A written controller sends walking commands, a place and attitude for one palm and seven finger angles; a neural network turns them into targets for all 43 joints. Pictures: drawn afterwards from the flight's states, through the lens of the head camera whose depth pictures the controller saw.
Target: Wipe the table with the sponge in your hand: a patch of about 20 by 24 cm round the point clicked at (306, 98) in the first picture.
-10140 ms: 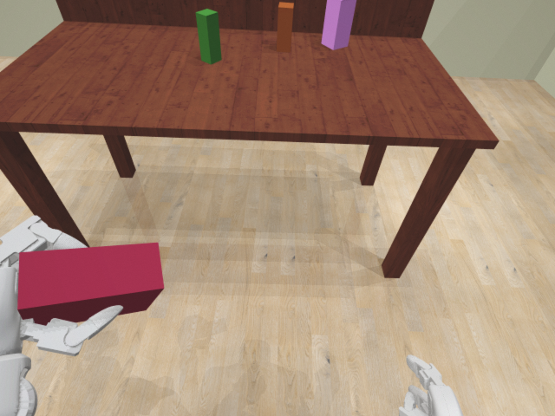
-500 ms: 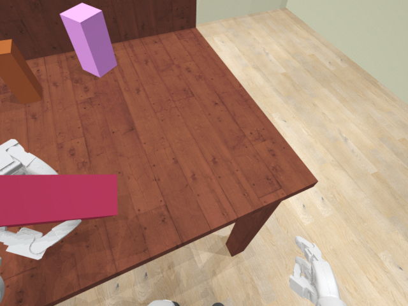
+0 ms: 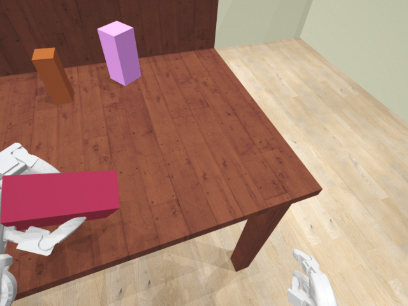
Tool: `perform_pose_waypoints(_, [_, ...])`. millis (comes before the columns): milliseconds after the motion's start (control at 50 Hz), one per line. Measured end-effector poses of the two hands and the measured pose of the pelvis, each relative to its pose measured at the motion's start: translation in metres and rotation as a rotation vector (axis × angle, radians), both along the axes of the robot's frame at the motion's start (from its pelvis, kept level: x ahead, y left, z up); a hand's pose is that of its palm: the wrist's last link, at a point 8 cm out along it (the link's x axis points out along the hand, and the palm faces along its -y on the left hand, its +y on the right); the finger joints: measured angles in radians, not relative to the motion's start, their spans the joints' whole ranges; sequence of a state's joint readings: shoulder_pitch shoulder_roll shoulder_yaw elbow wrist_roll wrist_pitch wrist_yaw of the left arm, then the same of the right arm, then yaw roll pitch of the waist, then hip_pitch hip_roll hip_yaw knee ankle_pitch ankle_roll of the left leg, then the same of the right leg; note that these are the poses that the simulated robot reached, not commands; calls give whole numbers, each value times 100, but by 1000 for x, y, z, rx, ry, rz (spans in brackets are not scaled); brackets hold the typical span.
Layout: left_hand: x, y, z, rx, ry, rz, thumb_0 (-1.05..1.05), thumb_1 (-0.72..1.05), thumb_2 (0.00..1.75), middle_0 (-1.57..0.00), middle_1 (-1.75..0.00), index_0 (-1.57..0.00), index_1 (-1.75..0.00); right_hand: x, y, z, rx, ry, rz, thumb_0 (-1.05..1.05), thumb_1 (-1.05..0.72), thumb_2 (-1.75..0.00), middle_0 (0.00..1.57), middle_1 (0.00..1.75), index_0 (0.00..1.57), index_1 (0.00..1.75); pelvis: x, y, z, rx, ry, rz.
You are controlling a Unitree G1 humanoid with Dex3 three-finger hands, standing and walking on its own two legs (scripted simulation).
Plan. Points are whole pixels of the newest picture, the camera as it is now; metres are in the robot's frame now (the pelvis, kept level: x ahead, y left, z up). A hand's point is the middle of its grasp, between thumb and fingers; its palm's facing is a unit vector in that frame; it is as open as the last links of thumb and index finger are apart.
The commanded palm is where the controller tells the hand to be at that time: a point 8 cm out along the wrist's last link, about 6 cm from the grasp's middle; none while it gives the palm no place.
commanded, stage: come to a stop and stand still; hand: left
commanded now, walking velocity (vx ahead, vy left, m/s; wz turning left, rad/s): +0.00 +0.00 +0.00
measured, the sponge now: (80, 199) +0.23 +0.20 +0.15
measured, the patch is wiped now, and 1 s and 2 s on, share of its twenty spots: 0.00 0.00 0.00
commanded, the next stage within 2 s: look again from close up in 0.84 s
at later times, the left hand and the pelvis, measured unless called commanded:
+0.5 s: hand (30, 185) +0.24 +0.28 +0.16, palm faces +0.32 -0.86 -0.39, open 9.3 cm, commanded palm +0.18 +0.31 +0.18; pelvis +0.01 +0.03 +0.00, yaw -1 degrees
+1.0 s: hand (11, 192) +0.22 +0.29 +0.17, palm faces +0.39 -0.86 -0.32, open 9.3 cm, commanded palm +0.16 +0.32 +0.18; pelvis +0.00 +0.04 +0.00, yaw -1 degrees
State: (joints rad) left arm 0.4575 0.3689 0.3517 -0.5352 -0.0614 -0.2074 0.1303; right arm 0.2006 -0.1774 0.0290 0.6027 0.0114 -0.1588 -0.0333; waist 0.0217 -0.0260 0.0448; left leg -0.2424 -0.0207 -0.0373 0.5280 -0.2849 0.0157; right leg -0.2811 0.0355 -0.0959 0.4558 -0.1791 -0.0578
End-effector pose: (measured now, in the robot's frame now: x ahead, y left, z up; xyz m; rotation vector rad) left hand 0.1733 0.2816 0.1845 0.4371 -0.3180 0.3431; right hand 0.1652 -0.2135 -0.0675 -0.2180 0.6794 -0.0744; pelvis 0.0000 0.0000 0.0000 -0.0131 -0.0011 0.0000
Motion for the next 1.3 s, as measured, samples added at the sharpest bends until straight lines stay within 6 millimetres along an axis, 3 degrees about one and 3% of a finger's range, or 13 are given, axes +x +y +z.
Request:
perform_pose_waypoints(100, [1,1,-11,-28,46,8,-1,-43,102,-82,-135,-82,-136,0,-5,1,-9,-3,-14,2,-90,-90,20,30,20,30,0,2,0,-11,5,1])
perform_pose_waypoints(160, [17,28,3,110,-7,20,-1,-43,102,-82,-135,-82,-136,-7,-7,-1,-53,41,18,1,-90,-90,20,30,20,30,-4,0,0,-7,5,4])
perform_pose_waypoints(220, [28,52,6,65,-49,82,-1,-43,102,-82,-135,-82,-136,-14,-5,0,-40,52,16,2,-91,-90,20,30,20,30,-6,6,2,0,-1,-21])
perform_pose_waypoints(260, [31,48,3,26,-49,69,-1,-43,102,-82,-136,-82,-136,-18,-4,0,-27,42,4,2,-91,-90,20,30,20,30,-4,14,2,2,-6,-31])
perform_pose_waypoints(380, [30,13,-15,-13,38,-113,-1,-43,102,-82,-136,-82,-136,-23,11,-4,11,48,-43,2,-91,-90,20,30,20,30,5,31,2,8,-13,-39])
perform_pose_waypoints(460, [31,30,-19,22,54,-100,-1,-43,102,-82,-136,-82,-136,-19,23,-2,7,67,-42,2,-91,-90,20,30,20,30,10,32,2,6,-14,-26])
perform_pose_waypoints(560, [31,56,-8,22,-17,-10,-1,-43,103,-82,-136,-82,-136,-1,35,3,-9,48,8,2,-90,-90,20,30,20,30,14,37,2,-3,-16,-14])
perform_pose_waypoints(660, [28,51,-3,-23,-67,-27,-1,-43,103,-82,-136,-82,-136,20,43,11,-9,-9,37,2,-90,-90,20,30,20,30,16,45,2,-8,-21,-15])
perform_pose_waypoints(780, [26,52,-13,-35,-8,-41,-1,-43,103,-82,-136,-82,-136,31,50,21,-1,-55,29,2,-91,-90,20,30,20,30,13,48,2,-7,-25,-16])
perform_pose_waypoints(900, [16,59,-14,-35,9,-1,-1,-43,103,-82,-136,-82,-136,22,51,20,-4,-40,32,2,-90,-90,20,30,20,30,7,47,3,-6,-30,-12])
perform_pose_waypoints(1040, [7,49,-7,-33,-16,-3,-1,-43,103,-82,-136,-82,-136,1,44,10,-2,10,23,2,-90,-90,20,30,20,30,1,43,4,-6,-33,-9])
perform_pose_waypoints(1300, [12,32,-17,-36,49,-5,-1,-43,103,-82,-136,-82,-137,-23,18,4,-15,43,-32,2,-90,-90,20,30,20,30,-1,30,5,-3,-25,-18])
